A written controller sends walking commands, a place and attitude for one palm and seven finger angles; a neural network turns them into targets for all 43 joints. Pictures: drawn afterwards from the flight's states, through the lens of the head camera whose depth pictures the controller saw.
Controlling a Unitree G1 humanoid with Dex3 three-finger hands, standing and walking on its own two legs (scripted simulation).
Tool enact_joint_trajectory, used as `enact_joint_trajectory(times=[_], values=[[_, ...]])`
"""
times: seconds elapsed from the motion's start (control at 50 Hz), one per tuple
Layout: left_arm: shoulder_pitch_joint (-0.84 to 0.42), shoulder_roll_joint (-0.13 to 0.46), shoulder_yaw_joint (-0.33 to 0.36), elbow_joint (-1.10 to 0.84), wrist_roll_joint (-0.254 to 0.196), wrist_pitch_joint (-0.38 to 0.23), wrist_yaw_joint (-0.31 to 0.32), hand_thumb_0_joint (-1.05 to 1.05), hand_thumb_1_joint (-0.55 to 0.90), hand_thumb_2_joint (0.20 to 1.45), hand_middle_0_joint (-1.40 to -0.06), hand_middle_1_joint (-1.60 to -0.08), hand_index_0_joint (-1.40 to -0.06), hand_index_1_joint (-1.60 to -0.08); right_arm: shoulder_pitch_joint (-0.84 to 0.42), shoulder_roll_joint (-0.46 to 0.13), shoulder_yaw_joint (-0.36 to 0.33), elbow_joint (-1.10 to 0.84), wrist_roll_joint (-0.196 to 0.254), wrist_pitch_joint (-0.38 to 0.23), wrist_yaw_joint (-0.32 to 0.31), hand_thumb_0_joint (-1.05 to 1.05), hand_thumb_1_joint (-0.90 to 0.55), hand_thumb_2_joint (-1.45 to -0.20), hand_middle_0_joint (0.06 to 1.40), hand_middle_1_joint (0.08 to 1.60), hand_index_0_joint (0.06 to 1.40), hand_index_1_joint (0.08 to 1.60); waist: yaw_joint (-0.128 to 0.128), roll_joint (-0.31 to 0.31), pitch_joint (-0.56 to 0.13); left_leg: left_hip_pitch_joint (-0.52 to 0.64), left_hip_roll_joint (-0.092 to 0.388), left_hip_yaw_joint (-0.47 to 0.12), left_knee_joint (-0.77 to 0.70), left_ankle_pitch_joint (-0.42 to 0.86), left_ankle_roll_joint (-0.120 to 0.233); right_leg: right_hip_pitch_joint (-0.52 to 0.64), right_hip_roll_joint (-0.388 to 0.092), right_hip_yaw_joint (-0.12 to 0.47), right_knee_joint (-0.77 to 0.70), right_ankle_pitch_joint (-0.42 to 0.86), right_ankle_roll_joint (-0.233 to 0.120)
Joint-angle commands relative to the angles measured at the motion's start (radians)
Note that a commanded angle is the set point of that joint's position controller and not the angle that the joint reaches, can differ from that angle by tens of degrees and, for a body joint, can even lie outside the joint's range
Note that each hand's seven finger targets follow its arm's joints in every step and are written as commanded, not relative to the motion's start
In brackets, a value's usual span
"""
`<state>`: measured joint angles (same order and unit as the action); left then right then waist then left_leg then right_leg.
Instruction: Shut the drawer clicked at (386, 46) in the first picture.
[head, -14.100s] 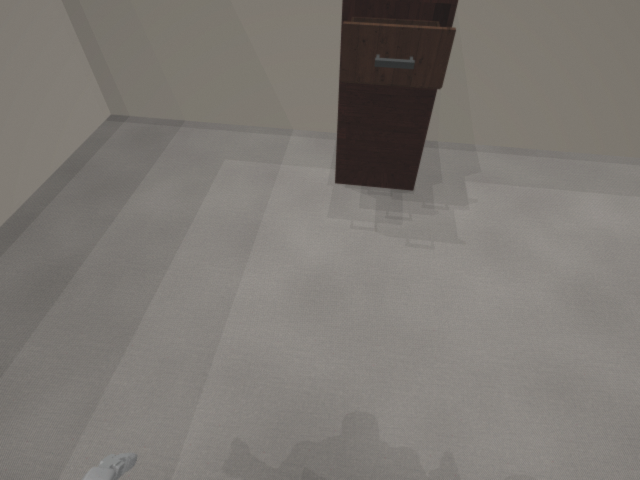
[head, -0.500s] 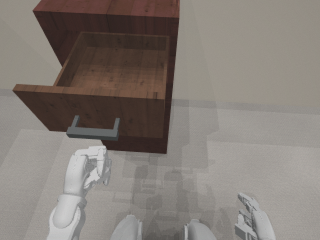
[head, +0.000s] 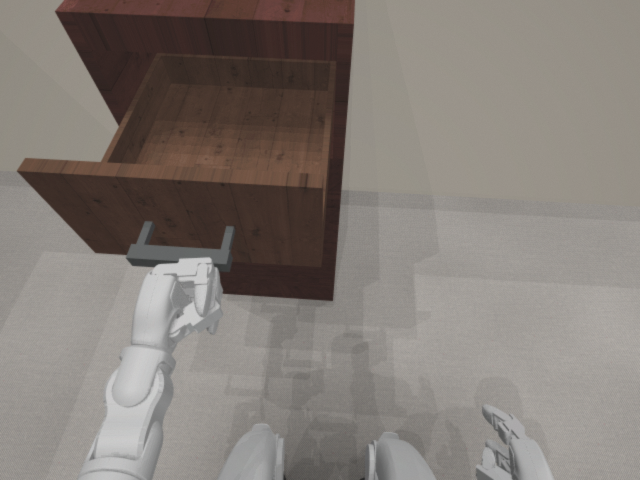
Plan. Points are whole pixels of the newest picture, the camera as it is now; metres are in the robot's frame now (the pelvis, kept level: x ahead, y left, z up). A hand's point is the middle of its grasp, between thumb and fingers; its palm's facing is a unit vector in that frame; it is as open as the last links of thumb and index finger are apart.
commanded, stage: push the drawer shut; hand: left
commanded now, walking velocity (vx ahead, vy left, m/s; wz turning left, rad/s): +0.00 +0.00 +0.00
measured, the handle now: (184, 244) +0.39 +0.18 +0.05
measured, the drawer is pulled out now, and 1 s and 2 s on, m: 0.23 0.10 0.00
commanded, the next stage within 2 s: none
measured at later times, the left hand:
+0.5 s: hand (218, 255) +0.38 +0.14 +0.04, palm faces -0.09 -0.99 -0.04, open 3.0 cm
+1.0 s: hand (231, 213) +0.44 +0.13 +0.04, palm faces -0.07 -1.00 -0.04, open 3.1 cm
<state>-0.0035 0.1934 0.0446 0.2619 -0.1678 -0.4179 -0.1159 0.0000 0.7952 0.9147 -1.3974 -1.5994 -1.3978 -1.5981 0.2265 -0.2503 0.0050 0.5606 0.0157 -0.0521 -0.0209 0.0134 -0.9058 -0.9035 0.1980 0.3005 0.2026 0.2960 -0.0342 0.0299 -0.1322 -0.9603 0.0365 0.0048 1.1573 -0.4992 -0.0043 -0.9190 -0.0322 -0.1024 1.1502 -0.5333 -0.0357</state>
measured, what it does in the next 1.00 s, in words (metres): stands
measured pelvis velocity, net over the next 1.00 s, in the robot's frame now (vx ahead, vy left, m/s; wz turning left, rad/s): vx -0.02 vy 0.02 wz -0.03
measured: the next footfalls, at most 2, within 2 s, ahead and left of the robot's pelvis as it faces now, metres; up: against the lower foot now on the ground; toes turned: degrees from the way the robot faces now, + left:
none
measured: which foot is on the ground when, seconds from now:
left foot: down 0.00-1.00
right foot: down 0.00-1.00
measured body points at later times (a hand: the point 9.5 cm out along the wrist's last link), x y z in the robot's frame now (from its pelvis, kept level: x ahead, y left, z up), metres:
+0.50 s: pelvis -0.02 +0.01 +0.00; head +0.08 +0.02 +0.44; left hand +0.38 +0.20 +0.04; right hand +0.09 -0.24 -0.11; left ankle +0.03 +0.12 -0.65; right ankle +0.01 -0.10 -0.65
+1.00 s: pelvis -0.02 +0.02 +0.00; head +0.10 +0.03 +0.43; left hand +0.44 +0.19 +0.04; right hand +0.03 -0.24 -0.12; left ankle +0.03 +0.12 -0.65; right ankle +0.01 -0.10 -0.65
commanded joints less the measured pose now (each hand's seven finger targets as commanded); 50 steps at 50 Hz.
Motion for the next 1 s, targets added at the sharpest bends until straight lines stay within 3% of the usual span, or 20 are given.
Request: enact_joint_trajectory(times=[0.0, 0.02, 0.22, 0.26, 0.28, 0.3, 0.32, 0.36, 0.38, 0.44, 0.46, 0.48, 0.54, 0.58, 0.62, 0.68, 0.76, 0.8, 0.92, 0.98], values=[[-0.387, 0.119, 0.069, -0.182, -0.012, -0.067, 0.015, 0.000, 0.900, 0.900, -1.400, -1.600, -1.400, -1.600, -0.011, -0.129, -0.047, -0.108, 0.003, -0.048, -0.011, 0.000, -0.900, -0.900, 0.200, 0.300, 0.200, 0.300, -0.057, -0.016, -0.317, 0.175, -0.031, -0.018, -0.125, 0.168, 0.035, 0.165, 0.023, 0.105, -0.206, 0.193, 0.024], [-0.411, 0.145, 0.096, -0.169, -0.018, -0.068, 0.015, 0.000, 0.900, 0.900, -1.400, -1.600, -1.400, -1.600, -0.009, -0.131, -0.048, -0.104, 0.005, -0.046, -0.014, 0.000, -0.900, -0.900, 0.200, 0.300, 0.200, 0.300, -0.057, -0.035, -0.327, 0.168, -0.030, -0.017, -0.123, 0.159, 0.035, 0.173, 0.023, 0.112, -0.211, 0.180, 0.025], [-0.649, 0.168, 0.111, -0.031, -0.030, -0.058, 0.013, 0.000, 0.900, 0.900, -1.400, -1.600, -1.400, -1.600, 0.001, -0.137, -0.038, -0.073, 0.013, -0.049, -0.027, 0.000, -0.900, -0.900, 0.200, 0.300, 0.200, 0.300, -0.070, 0.002, -0.344, 0.170, -0.032, -0.026, -0.145, 0.077, 0.031, 0.141, 0.026, 0.111, -0.224, 0.085, 0.023], [-0.678, 0.168, 0.118, 0.014, -0.032, -0.054, 0.015, 0.000, 0.900, 0.900, -1.400, -1.600, -1.400, -1.600, 0.006, -0.139, -0.038, -0.068, 0.013, -0.048, -0.027, 0.000, -0.900, -0.900, 0.200, 0.300, 0.200, 0.300, -0.076, -0.018, -0.328, 0.164, -0.033, -0.027, -0.149, 0.058, 0.030, 0.132, 0.027, 0.109, -0.232, 0.068, 0.025], [-0.691, 0.198, 0.138, 0.037, -0.026, -0.056, 0.017, 0.000, 0.900, 0.900, -1.400, -1.600, -1.400, -1.600, 0.013, -0.143, -0.037, -0.067, 0.013, -0.046, -0.029, 0.000, -0.900, -0.900, 0.200, 0.300, 0.200, 0.300, -0.073, -0.029, -0.331, 0.155, -0.030, -0.029, -0.150, 0.061, 0.032, 0.137, 0.030, 0.111, -0.228, 0.067, 0.023], [-0.707, 0.171, 0.121, 0.064, -0.026, -0.054, 0.016, 0.000, 0.900, 0.900, -1.400, -1.600, -1.400, -1.600, 0.013, -0.139, -0.035, -0.068, 0.013, -0.045, -0.028, 0.000, -0.900, -0.900, 0.200, 0.300, 0.200, 0.300, -0.079, -0.020, -0.322, 0.155, -0.034, -0.026, -0.153, 0.049, 0.032, 0.128, 0.030, 0.110, -0.233, 0.059, 0.025], [-0.755, 0.189, 0.129, 0.073, -0.024, -0.058, 0.018, 0.000, 0.900, 0.900, -1.400, -1.600, -1.400, -1.600, 0.017, -0.141, -0.034, -0.062, 0.014, -0.044, -0.028, 0.000, -0.900, -0.900, 0.200, 0.300, 0.200, 0.300, -0.080, -0.009, -0.315, 0.155, -0.033, -0.030, -0.157, 0.042, 0.029, 0.119, 0.029, 0.107, -0.228, 0.057, 0.022], [-0.779, 0.182, 0.132, 0.110, -0.021, -0.059, 0.021, 0.000, 0.900, 0.900, -1.400, -1.600, -1.400, -1.600, 0.027, -0.143, -0.034, -0.058, 0.010, -0.043, -0.026, 0.000, -0.900, -0.900, 0.200, 0.300, 0.200, 0.300, -0.079, 0.006, -0.330, 0.168, -0.036, -0.031, -0.159, 0.044, 0.028, 0.111, 0.030, 0.102, -0.224, 0.066, 0.021], [-0.793, 0.203, 0.146, 0.133, -0.016, -0.060, 0.023, 0.000, 0.900, 0.900, -1.400, -1.600, -1.400, -1.600, 0.037, -0.149, -0.034, -0.054, 0.009, -0.040, -0.026, 0.000, -0.900, -0.900, 0.200, 0.300, 0.200, 0.300, -0.085, -0.018, -0.330, 0.167, -0.032, -0.038, -0.161, 0.048, 0.030, 0.104, 0.034, 0.093, -0.216, 0.071, 0.021], [-0.861, 0.180, 0.132, 0.172, -0.010, -0.067, 0.025, 0.000, 0.900, 0.900, -1.400, -1.600, -1.400, -1.600, 0.053, -0.147, -0.037, -0.047, 0.005, -0.035, -0.021, 0.000, -0.900, -0.900, 0.200, 0.300, 0.200, 0.300, -0.090, 0.015, -0.354, 0.188, -0.035, -0.037, -0.159, 0.068, 0.027, 0.095, 0.033, 0.091, -0.211, 0.096, 0.020], [-0.863, 0.202, 0.155, 0.202, -0.006, -0.068, 0.029, 0.000, 0.900, 0.900, -1.400, -1.600, -1.400, -1.600, 0.062, -0.152, -0.038, -0.040, 0.005, -0.031, -0.020, 0.000, -0.900, -0.900, 0.200, 0.300, 0.200, 0.300, -0.086, -0.001, -0.357, 0.193, -0.031, -0.043, -0.164, 0.076, 0.025, 0.091, 0.035, 0.082, -0.207, 0.102, 0.018], [-0.887, 0.210, 0.155, 0.205, 0.002, -0.071, 0.031, 0.000, 0.900, 0.900, -1.400, -1.600, -1.400, -1.600, 0.070, -0.156, -0.039, -0.040, 0.001, -0.030, -0.019, 0.000, -0.900, -0.900, 0.200, 0.300, 0.200, 0.300, -0.089, 0.020, -0.373, 0.213, -0.029, -0.049, -0.162, 0.094, 0.026, 0.075, 0.038, 0.075, -0.193, 0.117, 0.016], [-0.939, 0.161, 0.129, 0.221, 0.008, -0.079, 0.039, 0.000, 0.900, 0.900, -1.400, -1.600, -1.400, -1.600, 0.088, -0.155, -0.046, -0.028, -0.004, -0.024, -0.008, 0.000, -0.900, -0.900, 0.200, 0.300, 0.200, 0.300, -0.097, 0.045, -0.406, 0.274, -0.026, -0.059, -0.167, 0.138, 0.019, 0.046, 0.038, 0.062, -0.187, 0.151, 0.014], [-0.939, 0.204, 0.166, 0.263, 0.015, -0.082, 0.047, 0.000, 0.900, 0.900, -1.400, -1.600, -1.400, -1.600, 0.105, -0.164, -0.048, -0.024, -0.006, -0.017, -0.008, 0.000, -0.900, -0.900, 0.200, 0.300, 0.200, 0.300, -0.097, 0.005, -0.402, 0.258, -0.024, -0.062, -0.166, 0.137, 0.022, 0.049, 0.044, 0.059, -0.185, 0.148, 0.015], [-0.985, 0.180, 0.150, 0.276, 0.021, -0.092, 0.051, 0.000, 0.900, 0.900, -1.400, -1.600, -1.400, -1.600, 0.111, -0.160, -0.049, -0.019, -0.010, -0.012, -0.003, 0.000, -0.900, -0.900, 0.200, 0.300, 0.200, 0.300, -0.103, 0.016, -0.408, 0.270, -0.024, -0.062, -0.168, 0.153, 0.020, 0.044, 0.041, 0.059, -0.185, 0.159, 0.015], [-1.003, 0.228, 0.192, 0.314, 0.030, -0.106, 0.060, 0.000, 0.900, 0.900, -1.400, -1.600, -1.400, -1.600, 0.126, -0.166, -0.051, -0.017, -0.013, -0.004, 0.001, 0.000, -0.900, -0.900, 0.200, 0.300, 0.200, 0.300, -0.098, 0.013, -0.400, 0.258, -0.024, -0.061, -0.169, 0.141, 0.021, 0.041, 0.046, 0.060, -0.182, 0.148, 0.013], [-1.099, 0.200, 0.168, 0.361, 0.042, -0.124, 0.062, 0.000, 0.900, 0.900, -1.400, -1.600, -1.400, -1.600, 0.142, -0.162, -0.051, -0.005, -0.016, 0.005, 0.005, 0.000, -0.900, -0.900, 0.200, 0.300, 0.200, 0.300, -0.122, 0.013, -0.390, 0.258, -0.023, -0.062, -0.168, 0.126, 0.022, 0.018, 0.046, 0.059, -0.183, 0.141, 0.015], [-1.107, 0.226, 0.192, 0.376, 0.048, -0.134, 0.062, 0.000, 0.900, 0.900, -1.400, -1.600, -1.400, -1.600, 0.154, -0.164, -0.052, -0.004, -0.022, 0.006, 0.007, 0.000, -0.900, -0.900, 0.200, 0.300, 0.200, 0.300, -0.112, 0.040, -0.436, 0.283, -0.024, -0.063, -0.162, 0.161, 0.021, 0.021, 0.048, 0.060, -0.174, 0.162, 0.012], [-1.166, 0.276, 0.237, 0.463, 0.050, -0.144, 0.048, 0.000, 0.900, 0.900, -1.400, -1.600, -1.400, -1.600, 0.178, -0.165, -0.049, 0.008, -0.027, 0.020, 0.008, 0.000, -0.900, -0.900, 0.200, 0.300, 0.200, 0.300, -0.127, 0.007, -0.429, 0.242, -0.023, -0.053, -0.144, 0.171, 0.028, 0.038, 0.051, 0.070, -0.179, 0.177, 0.018], [-1.211, 0.307, 0.257, 0.491, 0.048, -0.150, 0.034, 0.000, 0.900, 0.900, -1.400, -1.600, -1.400, -1.600, 0.191, -0.164, -0.047, 0.009, -0.028, 0.023, 0.006, 0.000, -0.900, -0.900, 0.200, 0.300, 0.200, 0.300, -0.134, 0.023, -0.423, 0.217, -0.026, -0.045, -0.133, 0.175, 0.033, 0.049, 0.055, 0.078, -0.177, 0.188, 0.018]])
